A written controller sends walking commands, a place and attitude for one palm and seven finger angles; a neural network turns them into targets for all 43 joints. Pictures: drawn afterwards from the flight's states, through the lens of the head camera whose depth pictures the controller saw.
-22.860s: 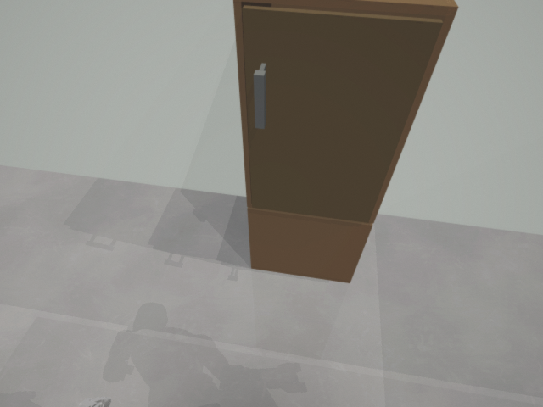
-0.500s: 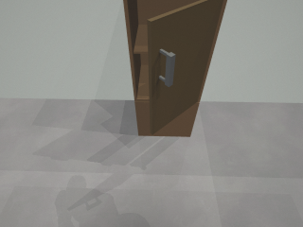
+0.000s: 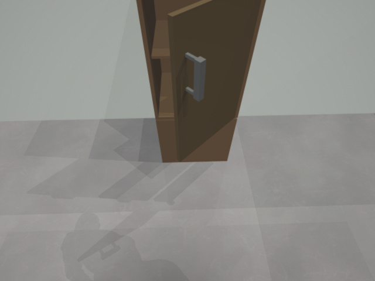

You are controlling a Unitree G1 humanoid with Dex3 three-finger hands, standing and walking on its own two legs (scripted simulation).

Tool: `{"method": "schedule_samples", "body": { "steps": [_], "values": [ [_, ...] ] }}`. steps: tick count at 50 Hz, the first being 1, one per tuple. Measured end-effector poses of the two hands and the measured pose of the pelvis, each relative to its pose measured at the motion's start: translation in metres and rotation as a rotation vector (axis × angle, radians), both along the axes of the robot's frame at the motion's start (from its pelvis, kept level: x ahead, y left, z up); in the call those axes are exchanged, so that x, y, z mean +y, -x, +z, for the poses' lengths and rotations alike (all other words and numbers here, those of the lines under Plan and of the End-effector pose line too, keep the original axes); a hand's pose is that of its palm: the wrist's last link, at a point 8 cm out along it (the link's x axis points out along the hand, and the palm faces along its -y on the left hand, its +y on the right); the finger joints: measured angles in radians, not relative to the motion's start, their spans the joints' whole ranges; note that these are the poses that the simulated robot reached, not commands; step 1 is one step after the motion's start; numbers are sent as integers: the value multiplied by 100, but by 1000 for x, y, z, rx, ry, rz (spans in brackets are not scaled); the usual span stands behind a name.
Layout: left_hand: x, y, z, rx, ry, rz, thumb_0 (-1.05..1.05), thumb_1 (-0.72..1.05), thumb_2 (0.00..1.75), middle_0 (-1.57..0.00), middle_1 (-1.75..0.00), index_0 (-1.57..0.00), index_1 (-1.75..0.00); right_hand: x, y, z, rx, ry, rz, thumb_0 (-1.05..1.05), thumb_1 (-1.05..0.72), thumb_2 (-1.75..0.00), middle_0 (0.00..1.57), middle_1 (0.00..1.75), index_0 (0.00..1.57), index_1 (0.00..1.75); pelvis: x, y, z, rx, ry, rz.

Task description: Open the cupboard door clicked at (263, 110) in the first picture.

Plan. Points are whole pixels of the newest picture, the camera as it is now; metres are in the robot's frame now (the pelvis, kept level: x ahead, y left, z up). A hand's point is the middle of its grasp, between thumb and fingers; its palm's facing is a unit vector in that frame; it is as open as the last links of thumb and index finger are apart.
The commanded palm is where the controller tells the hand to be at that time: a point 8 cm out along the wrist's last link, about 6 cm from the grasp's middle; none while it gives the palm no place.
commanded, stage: walk to a spot facing it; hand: left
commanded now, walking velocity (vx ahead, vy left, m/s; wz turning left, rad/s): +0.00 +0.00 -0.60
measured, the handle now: (194, 77) +0.62 +0.02 +0.08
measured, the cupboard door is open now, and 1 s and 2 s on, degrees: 43 43 43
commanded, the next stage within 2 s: none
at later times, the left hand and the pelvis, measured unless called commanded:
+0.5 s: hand out of the picture +0.09 +0.17 -0.16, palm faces -0.20 -0.94 -0.28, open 7.4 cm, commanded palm none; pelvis +0.00 -0.02 +0.00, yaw -17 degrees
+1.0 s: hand (140, 245) +0.23 +0.14 -0.16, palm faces -0.56 -0.79 -0.24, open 7.4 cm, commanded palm none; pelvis +0.02 +0.02 +0.00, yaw -36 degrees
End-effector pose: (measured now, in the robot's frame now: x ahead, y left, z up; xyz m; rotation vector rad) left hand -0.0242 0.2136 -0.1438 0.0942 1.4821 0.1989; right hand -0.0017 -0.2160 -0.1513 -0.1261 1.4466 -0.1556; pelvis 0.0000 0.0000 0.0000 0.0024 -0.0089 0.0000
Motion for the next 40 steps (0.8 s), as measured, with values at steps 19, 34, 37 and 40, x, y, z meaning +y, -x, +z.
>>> {"method": "schedule_samples", "body": {
  "steps": [19, 34, 37, 40],
  "values": [
    [8, -109, 15, -184, -123, -241, 1, 90, 90, -20, -30, -20, -30, -66, -37, -2, -182, 61, -142, 1, -91, -90, 20, 30, 20, 30, -23, 5, -7, 15, -19, -210],
    [23, -159, -6, -161, -16, -411, 1, 90, 90, -20, -30, -21, -30, -44, -66, 34, -383, 172, -261, 1, -91, -90, 20, 30, 20, 30, 18, -16, -9, 37, 12, -401],
    [30, -182, -11, -175, -3, -457, 1, 90, 90, -20, -30, -21, -30, -30, -43, 34, -341, 191, -275, 1, -91, -90, 20, 30, 20, 30, 28, -17, -10, 23, 16, -440],
    [30, -206, -5, -201, 6, -507, 1, 90, 90, -20, -30, -20, -30, -14, -10, 36, -264, 182, -311, 1, -91, -90, 20, 30, 20, 30, 31, -18, -4, 23, 24, -478]
  ]
}}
